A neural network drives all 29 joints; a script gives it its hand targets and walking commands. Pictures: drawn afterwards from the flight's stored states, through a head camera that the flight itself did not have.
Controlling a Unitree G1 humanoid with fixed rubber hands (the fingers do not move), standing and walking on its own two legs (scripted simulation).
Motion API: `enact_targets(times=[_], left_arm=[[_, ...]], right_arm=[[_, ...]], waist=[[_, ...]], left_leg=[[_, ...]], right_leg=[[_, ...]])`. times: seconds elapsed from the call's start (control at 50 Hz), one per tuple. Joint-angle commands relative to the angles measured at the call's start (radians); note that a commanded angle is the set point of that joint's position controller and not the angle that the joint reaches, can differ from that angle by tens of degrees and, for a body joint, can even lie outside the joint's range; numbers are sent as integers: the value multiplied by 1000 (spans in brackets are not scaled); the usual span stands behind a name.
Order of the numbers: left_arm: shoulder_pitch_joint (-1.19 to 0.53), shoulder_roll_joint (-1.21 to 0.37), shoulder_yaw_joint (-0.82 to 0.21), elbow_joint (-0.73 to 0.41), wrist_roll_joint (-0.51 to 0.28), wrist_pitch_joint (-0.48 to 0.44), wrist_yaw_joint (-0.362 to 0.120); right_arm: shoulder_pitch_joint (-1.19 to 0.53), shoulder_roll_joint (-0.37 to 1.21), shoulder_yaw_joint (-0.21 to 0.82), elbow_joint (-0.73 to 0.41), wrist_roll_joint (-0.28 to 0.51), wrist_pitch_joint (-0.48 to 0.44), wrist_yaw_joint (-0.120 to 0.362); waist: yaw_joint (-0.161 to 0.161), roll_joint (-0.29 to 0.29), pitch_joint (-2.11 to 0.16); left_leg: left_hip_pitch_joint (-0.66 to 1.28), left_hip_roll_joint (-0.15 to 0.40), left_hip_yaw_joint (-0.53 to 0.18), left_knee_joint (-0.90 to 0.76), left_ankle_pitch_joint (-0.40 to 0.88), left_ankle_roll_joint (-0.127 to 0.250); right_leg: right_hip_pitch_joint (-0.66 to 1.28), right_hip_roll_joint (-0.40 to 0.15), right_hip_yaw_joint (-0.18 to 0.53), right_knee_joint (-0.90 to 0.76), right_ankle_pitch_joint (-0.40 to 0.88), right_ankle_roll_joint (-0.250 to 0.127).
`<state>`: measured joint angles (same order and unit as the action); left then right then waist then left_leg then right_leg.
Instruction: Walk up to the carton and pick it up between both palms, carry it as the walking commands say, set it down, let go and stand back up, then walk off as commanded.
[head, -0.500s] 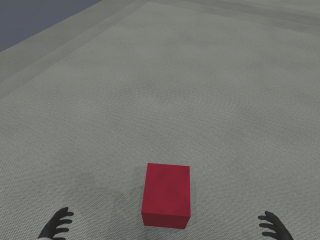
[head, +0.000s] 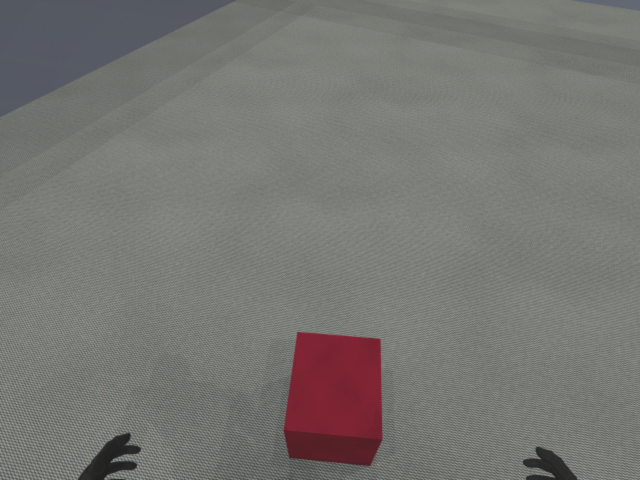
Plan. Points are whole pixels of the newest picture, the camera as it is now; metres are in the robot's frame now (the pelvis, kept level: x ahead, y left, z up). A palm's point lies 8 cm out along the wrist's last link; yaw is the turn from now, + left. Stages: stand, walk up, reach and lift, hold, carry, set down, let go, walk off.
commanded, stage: stand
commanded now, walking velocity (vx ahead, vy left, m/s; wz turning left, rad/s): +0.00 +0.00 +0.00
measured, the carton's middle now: (334, 399) +0.43 -0.02 -0.64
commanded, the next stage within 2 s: walk off in 0.98 s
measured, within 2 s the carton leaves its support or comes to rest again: neither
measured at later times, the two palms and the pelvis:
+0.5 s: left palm out of the picture +0.07 +0.31 -0.10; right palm out of the picture +0.08 -0.30 -0.10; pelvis -0.02 +0.00 +0.00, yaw +0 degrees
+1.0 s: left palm out of the picture +0.07 +0.31 -0.10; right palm out of the picture +0.07 -0.31 -0.10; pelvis -0.02 +0.00 +0.00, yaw +0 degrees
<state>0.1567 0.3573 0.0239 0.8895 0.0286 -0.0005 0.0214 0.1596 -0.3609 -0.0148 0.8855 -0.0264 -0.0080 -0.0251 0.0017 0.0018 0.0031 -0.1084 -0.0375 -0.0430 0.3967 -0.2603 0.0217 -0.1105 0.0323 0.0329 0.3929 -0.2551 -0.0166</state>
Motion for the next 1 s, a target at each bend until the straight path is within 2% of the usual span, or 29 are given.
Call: enact_targets(times=[0.0,0.38,0.98], left_arm=[[-36,159,33,-39,-1,-13,2],[-53,182,22,42,-7,-16,-4],[-72,199,10,109,-13,-18,-7]], right_arm=[[-37,-160,-33,-39,0,-14,-3],[-47,-182,-25,40,6,-17,2],[-68,-203,-18,102,13,-18,7]], waist=[[1,-1,-24],[2,1,2],[1,0,-1]], left_leg=[[-9,126,-106,-54,262,-5],[-17,133,-121,-95,186,1],[0,141,-123,-118,210,8]], right_leg=[[7,-123,104,-53,246,4],[6,-132,113,-95,172,1],[20,-141,112,-110,190,-5]])
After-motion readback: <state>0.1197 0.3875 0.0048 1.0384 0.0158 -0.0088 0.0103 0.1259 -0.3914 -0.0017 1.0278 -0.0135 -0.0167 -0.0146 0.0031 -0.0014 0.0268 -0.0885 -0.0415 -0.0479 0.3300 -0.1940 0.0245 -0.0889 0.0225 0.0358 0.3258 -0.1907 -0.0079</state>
